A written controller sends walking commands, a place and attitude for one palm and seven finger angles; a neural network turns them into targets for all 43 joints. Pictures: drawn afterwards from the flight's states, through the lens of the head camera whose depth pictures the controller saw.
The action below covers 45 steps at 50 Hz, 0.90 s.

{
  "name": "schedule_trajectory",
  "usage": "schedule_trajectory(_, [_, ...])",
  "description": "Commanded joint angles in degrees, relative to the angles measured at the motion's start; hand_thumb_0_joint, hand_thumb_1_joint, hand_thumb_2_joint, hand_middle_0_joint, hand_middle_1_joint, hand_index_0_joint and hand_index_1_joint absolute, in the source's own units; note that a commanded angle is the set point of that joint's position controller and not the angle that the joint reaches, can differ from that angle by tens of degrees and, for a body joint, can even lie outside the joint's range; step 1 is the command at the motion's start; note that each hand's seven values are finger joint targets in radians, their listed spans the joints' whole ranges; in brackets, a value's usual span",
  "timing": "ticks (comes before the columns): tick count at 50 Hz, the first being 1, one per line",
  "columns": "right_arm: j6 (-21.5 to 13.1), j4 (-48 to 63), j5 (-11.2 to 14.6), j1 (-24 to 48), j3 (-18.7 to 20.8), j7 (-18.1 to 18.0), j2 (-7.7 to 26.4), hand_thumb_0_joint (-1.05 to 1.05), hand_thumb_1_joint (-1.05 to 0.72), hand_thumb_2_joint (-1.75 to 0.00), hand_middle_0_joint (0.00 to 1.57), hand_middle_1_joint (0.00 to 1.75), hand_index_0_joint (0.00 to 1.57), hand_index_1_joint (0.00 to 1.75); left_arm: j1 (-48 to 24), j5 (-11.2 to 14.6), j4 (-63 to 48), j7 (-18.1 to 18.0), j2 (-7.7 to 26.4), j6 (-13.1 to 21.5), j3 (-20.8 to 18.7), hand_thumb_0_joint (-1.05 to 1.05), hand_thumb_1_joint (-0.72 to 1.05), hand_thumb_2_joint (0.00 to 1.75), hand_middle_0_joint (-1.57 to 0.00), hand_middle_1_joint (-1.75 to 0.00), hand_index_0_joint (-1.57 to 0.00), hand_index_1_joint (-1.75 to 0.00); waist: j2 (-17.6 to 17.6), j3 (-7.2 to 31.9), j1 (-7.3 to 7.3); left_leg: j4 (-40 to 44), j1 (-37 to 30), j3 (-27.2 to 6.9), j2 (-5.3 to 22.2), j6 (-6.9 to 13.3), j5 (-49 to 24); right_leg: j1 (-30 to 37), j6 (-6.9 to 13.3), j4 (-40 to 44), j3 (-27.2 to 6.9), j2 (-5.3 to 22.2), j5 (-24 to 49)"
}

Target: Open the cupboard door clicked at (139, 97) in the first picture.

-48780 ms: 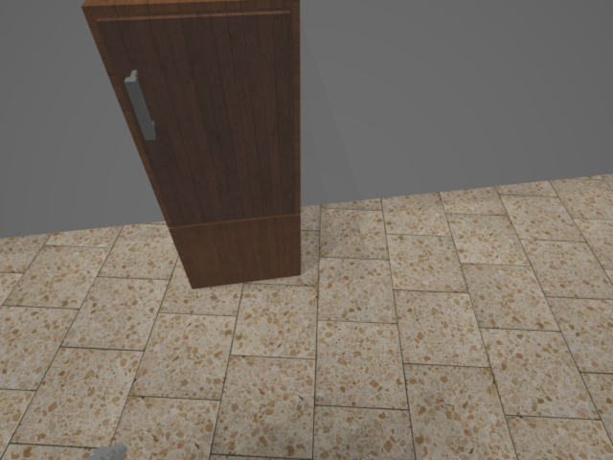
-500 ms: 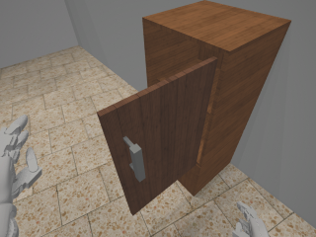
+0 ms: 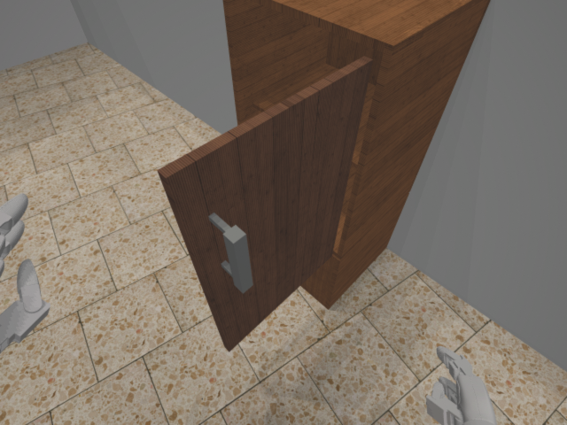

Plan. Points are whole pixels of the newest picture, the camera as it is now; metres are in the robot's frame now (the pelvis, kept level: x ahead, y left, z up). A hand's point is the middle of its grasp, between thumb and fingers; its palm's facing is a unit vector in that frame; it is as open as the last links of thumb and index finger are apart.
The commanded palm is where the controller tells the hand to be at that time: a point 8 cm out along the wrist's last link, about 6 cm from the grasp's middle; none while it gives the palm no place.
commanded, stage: step back with the hand held close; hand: left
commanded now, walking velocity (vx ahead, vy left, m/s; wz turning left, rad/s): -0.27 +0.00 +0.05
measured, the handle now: (230, 253) +0.35 +0.11 +0.04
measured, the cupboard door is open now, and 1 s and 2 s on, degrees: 89 89 89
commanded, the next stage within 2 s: stop stepping back and stand still in 0.78 s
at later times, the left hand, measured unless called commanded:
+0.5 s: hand out of the picture +0.13 +0.27 +0.16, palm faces +0.46 -0.76 -0.46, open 7.4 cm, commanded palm +0.05 +0.32 +0.18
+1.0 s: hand out of the picture +0.08 +0.22 +0.17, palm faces +0.28 -0.82 -0.50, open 7.4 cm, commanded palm +0.01 +0.27 +0.18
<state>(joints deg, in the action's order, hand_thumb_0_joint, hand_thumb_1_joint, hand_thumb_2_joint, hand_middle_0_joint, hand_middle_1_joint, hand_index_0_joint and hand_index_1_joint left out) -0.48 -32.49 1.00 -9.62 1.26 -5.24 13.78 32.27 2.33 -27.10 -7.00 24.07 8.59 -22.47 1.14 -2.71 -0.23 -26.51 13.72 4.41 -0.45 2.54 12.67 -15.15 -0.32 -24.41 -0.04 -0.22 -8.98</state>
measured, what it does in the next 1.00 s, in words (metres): walks backwards: right foot, then left foot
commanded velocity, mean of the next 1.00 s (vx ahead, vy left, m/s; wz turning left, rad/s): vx -0.27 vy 0.01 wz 0.03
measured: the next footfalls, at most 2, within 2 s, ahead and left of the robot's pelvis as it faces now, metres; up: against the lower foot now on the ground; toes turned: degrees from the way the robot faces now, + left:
right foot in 0.74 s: -0.14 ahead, -0.11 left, +0.00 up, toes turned -1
left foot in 0.90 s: -0.02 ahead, +0.06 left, +0.00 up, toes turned -1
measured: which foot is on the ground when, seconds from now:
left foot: down 0.00-0.80, up 0.82-0.88, down 0.90-1.00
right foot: down 0.00-0.46, up 0.48-0.72, down 0.74-1.00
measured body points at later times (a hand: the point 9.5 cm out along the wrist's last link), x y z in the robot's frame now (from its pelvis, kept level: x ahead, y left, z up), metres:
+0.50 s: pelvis -0.08 +0.01 -0.02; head -0.05 +0.03 +0.43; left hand +0.10 +0.31 +0.18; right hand +0.09 -0.23 -0.10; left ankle +0.02 +0.09 -0.74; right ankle +0.01 -0.12 -0.73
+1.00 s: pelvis -0.15 -0.02 +0.00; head -0.12 +0.01 +0.45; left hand +0.06 +0.26 +0.20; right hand +0.02 -0.27 -0.06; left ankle -0.06 +0.06 -0.74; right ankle -0.23 -0.12 -0.71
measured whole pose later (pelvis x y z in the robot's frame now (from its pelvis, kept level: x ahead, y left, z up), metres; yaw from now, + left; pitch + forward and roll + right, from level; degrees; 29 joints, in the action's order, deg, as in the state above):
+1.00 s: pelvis -0.15 -0.02 +0.00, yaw -4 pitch +1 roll -1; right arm -5.7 -34.3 0.1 -8.1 -0.5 -4.2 12.0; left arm 32.5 3.8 -32.8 -6.8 29.2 11.5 -26.0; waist -2.6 -1.0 1.3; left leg -23.7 20.5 3.1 0.0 2.9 4.9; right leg -14.2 -0.7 -41.1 0.3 -3.4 -27.5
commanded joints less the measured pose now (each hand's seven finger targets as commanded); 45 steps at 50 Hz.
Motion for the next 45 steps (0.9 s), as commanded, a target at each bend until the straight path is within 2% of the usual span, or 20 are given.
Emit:
schedule_trajectory(1, [-3.64, 10.32, -0.42, 5.44, 2.03, -0.3, 6.58, 0.0, -0.9, -0.9, 0.2, 0.3, 0.2, 0.3, -0.41, -0.25, -13.29, -2.02, 9.95, 4.34, -9.09, 0.0, 0.9, 0.9, -0.2, -0.3, -0.2, -0.3, 5.61, 10.35, -1.01, 6.06, 5.45, -7.31, 6.47, 0.32, -7.91, 9.08, 0.35, -3.51, -3.43, 2.66, 12.06])
schedule_trajectory(6, [-4.68, 10.81, -0.69, 4.49, 2.09, -0.35, 7.14, 0.0, -0.9, -0.9, 0.2, 0.3, 0.2, 0.3, -1.74, -1.74, -11.61, -2.61, 9.07, 5.45, -9.73, 0.0, 0.9, 0.9, -0.2, -0.3, -0.2, -0.3, 5.86, 5.15, -0.81, 12.08, 23.42, -11.04, 9.52, 3.17, 17.32, 15.03, -0.31, -10.82, -2.76, 0.87, 3.51])
schedule_trajectory(9, [-5.47, 10.83, -0.72, 3.04, 2.3, -0.2, 7.34, 0.0, -0.9, -0.9, 0.2, 0.3, 0.2, 0.3, -4.19, -2.51, -12.08, -2.67, 7.72, 6.11, -8.81, 0.0, 0.9, 0.9, -0.2, -0.3, -0.2, -0.3, 3.44, 3.84, 0.05, 9.87, 26.02, -11.0, 8.95, 3.48, 23.85, 13.16, 0.04, -10.68, -4.28, 1.53, 0.33])
schedule_trajectory(12, [-6.26, 10.44, -0.95, 2.54, 2.28, -0.22, 7.07, 0.0, -0.9, -0.9, 0.2, 0.3, 0.2, 0.3, -6.26, -2.86, -13.08, -2.85, 8.4, 6.88, -9.12, 0.0, 0.9, 0.9, -0.2, -0.3, -0.2, -0.3, 0.64, 3.46, 0.45, 6.11, 24.67, -10.52, 7.45, 3.2, 25.47, 8.6, 0.75, -7.32, -7.05, 2.95, -5.42])
schedule_trajectory(18, [-7.18, 8.56, -1.26, 1.19, 1.59, 0.18, 6.28, 0.0, -0.9, -0.9, 0.2, 0.3, 0.2, 0.3, -6.94, -1.94, -14.56, -3.72, 9.31, 7.83, -8.96, 0.0, 0.9, 0.9, -0.2, -0.3, -0.2, -0.3, -4.22, 4.56, 1.07, -5.45, 10.35, -8.4, 3.08, 0.35, 18.47, -8.75, 3.7, 2.71, -11.08, 7.89, -16.84])
schedule_trajectory(21, [-7.59, 8.6, -1.37, 2.38, 1.37, -0.02, 6.74, 0.0, -0.9, -0.9, 0.2, 0.3, 0.2, 0.3, -6.11, -1.68, -16.71, -4.04, 9.96, 8.57, -9.94, 0.0, 0.9, 0.9, -0.2, -0.3, -0.2, -0.3, 4.37, 4.88, 1.01, 3.57, 14.38, -13.49, 6.66, 1.46, 22.35, -5.88, 1.74, -4.59, -6.29, 4.1, -14.95])
schedule_trajectory(23, [-8.25, 8.98, -1.81, 2.87, 1.47, -0.11, 6.97, 0.0, -0.9, -0.9, 0.2, 0.3, 0.2, 0.3, -5.64, -2.52, -18.44, -4.06, 9.86, 9.06, -11.87, 0.0, 0.9, 0.9, -0.2, -0.3, -0.2, -0.3, 17.07, 6.98, -0.12, 19.33, 29.07, -24.37, 17.11, 5.29, 31.89, 9.84, -1.2, -27.81, 0.39, -3.34, -8.57])
schedule_trajectory(25, [-9.42, 7.67, -2.38, 1.52, 2.29, 0.29, 5.31, 0.0, -0.9, -0.9, 0.2, 0.3, 0.2, 0.3, -5.51, -2.32, -18.61, -4.17, 11.24, 9.38, -13.12, 0.0, 0.9, 0.9, -0.2, -0.3, -0.2, -0.3, 11.29, 9.02, 0.16, 18.35, 21.55, -24.41, 19.54, 6.89, 19.49, 3.65, -0.51, -38.3, -2.06, -3.36, -15.37])
schedule_trajectory(27, [-10.01, 7.08, -1.91, 2.04, 2.65, 0.68, 5.3, 0.0, -0.9, -0.9, 0.2, 0.3, 0.2, 0.3, -0.66, -1.2, -14.31, -3.98, 9.34, 8.93, -12.11, 0.0, 0.9, 0.9, -0.2, -0.3, -0.2, -0.3, 5.64, 9.0, -0.07, 14.86, 15.84, -21.17, 18.64, 7.17, 15.27, 0.19, -0.28, -35.48, -2.48, -3.09, -17.84])
schedule_trajectory(33, [-10.6, 3.46, -2.15, 2.88, 1.4, 1.69, 5.26, 0.0, -0.9, -0.9, 0.2, 0.3, 0.2, 0.3, -3.23, 0.62, -15.13, -3.42, 6.98, 6.8, -6.23, 0.0, 0.9, 0.9, -0.2, -0.3, -0.2, -0.3, 11.41, 9.86, 0.07, 16.48, 0.05, -13.87, 13.92, 1.91, 3.24, 0.87, 1.0, -6.11, 2.48, -3.04, -18.95])
schedule_trajectory(35, [-10.0, 2.77, -2.19, 2.88, 1.46, 1.88, 5.41, 0.0, -0.9, -0.9, 0.2, 0.3, 0.2, 0.3, -5.35, 0.93, -16.11, -2.83, 8.47, 7.19, -6.06, 0.0, 0.9, 0.9, -0.2, -0.3, -0.2, -0.3, 7.98, 11.96, -0.25, 10.34, -5.11, -10.8, 11.91, -0.76, -8.59, 1.83, 2.2, 7.54, 1.11, -0.99, -9.17])
schedule_trajectory(36, [-9.11, 2.37, -2.22, 2.22, 1.42, 1.85, 4.84, 0.0, -0.9, -0.9, 0.2, 0.3, 0.2, 0.3, -4.99, 0.64, -17.06, -2.7, 10.38, 7.37, -7.14, 0.0, 0.9, 0.9, -0.2, -0.3, -0.2, -0.3, 3.98, 14.02, -0.04, 4.34, -8.68, -8.22, 9.7, -1.61, -16.15, 0.93, 3.24, 10.08, -2.17, 2.42, -0.35])
schedule_trajectory(38, [-8.43, 3.81, -1.83, 5.28, 0.42, 1.11, 3.84, 0.0, -0.9, -0.9, 0.2, 0.3, 0.2, 0.3, -7.03, 1.33, -17.71, -2.65, 14.86, 8.19, -10.37, 0.0, 0.9, 0.9, -0.2, -0.3, -0.2, -0.3, -7.48, 13.8, -0.67, -6.64, -7.68, -2.21, 4.58, -2.58, -6.77, -2.09, 3.53, 8.43, -7.26, 10.91, 22.47])
schedule_trajectory(39, [-8.72, 4.75, -1.84, 6.37, 0.05, 0.67, 3.78, 0.0, -0.9, -0.9, 0.2, 0.3, 0.2, 0.3, -6.56, 1.02, -17.38, -2.79, 16.74, 8.83, -12.63, 0.0, 0.9, 0.9, -0.2, -0.3, -0.2, -0.3, -7.36, 13.63, -1.29, -9.76, -4.36, -1.11, 3.12, -2.53, -0.87, -0.54, 3.32, 6.78, -6.58, 12.53, 30.89])
schedule_trajectory(40, [-8.33, 5.5, -1.39, 7.11, -0.32, 0.42, 2.8, 0.0, -0.9, -0.9, 0.2, 0.3, 0.2, 0.3, -6.18, 0.91, -17.46, -2.66, 15.63, 8.88, -12.27, 0.0, 0.9, 0.9, -0.2, -0.3, -0.2, -0.3, -9.04, 14.97, -1.08, -10.69, 0.4, 0.24, 1.03, -2.23, 0.87, 6.11, 0.79, 3.17, -5.44, 12.29, 48.13])
schedule_trajectory(41, [-8.13, 6.45, -0.06, 8.21, 0.09, 0.21, 3.65, 0.0, -0.9, -0.9, 0.2, 0.3, 0.2, 0.3, -6.08, 1.03, -18.3, -2.54, 16.56, 8.21, -13.15, 0.0, 0.9, 0.9, -0.2, -0.3, -0.2, -0.3, -15.06, 17.28, -1.49, -11.36, 5.52, -0.16, -0.44, -2.33, 2.76, 13.19, -2.39, -0.89, -3.79, 12.08, 61.09])
schedule_trajectory(42, [-7.73, 7.27, -0.04, 7.8, -0.01, -0.05, 3.88, 0.0, -0.9, -0.9, 0.2, 0.3, 0.2, 0.3, -1.78, 1.0, -16.37, -2.3, 17.38, 7.28, -15.43, 0.0, 0.9, 0.9, -0.2, -0.3, -0.2, -0.3, -13.82, 16.65, -1.18, -9.31, 6.81, 0.41, -1.03, -1.9, 0.79, 14.06, -2.51, -4.09, -2.1, 11.3, 65.98])
schedule_trajectory(43, [-7.37, 7.68, -0.12, 8.1, -0.56, -0.27, 3.65, 0.0, -0.9, -0.9, 0.2, 0.3, 0.2, 0.3, 0.5, 1.51, -15.72, -1.57, 15.04, 6.45, -13.55, 0.0, 0.9, 0.9, -0.2, -0.3, -0.2, -0.3, -9.24, 16.39, -1.12, -5.83, 3.81, 0.32, -1.15, -1.71, -5.46, 12.75, -1.41, -6.67, -0.71, 9.53, 61.84])
schedule_trajectory(44, [-6.89, 7.77, -0.33, 8.37, -0.96, -0.61, 4.25, 0.0, -0.9, -0.9, 0.2, 0.3, 0.2, 0.3, 1.63, 1.84, -15.83, -1.05, 14.81, 6.2, -13.03, 0.0, 0.9, 0.9, -0.2, -0.3, -0.2, -0.3, -1.13, 15.48, -0.68, -2.78, -2.63, -0.81, -0.4, -1.12, -20.51, 7.27, -1.92, -9.34, 0.69, 5.93, 54.61])
schedule_trajectory(45, [-6.63, 7.22, -0.5, 7.03, -0.58, -0.48, 5.27, 0.0, -0.9, -0.9, 0.2, 0.3, 0.2, 0.3, 1.81, 2.14, -17.08, -0.94, 13.87, 5.99, -12.22, 0.0, 0.9, 0.9, -0.2, -0.3, -0.2, -0.3, 6.39, 17.76, -0.08, -0.43, -12.76, -5.31, 3.6, 0.65, -41.15, 0.71, -2.73, -12.42, 2.41, 2.0, 36.21])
